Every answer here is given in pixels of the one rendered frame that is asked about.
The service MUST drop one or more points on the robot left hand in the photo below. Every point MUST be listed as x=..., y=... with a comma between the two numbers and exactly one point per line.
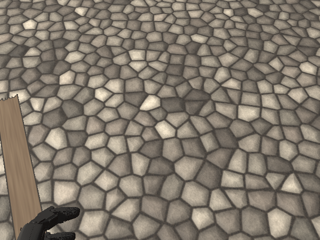
x=47, y=219

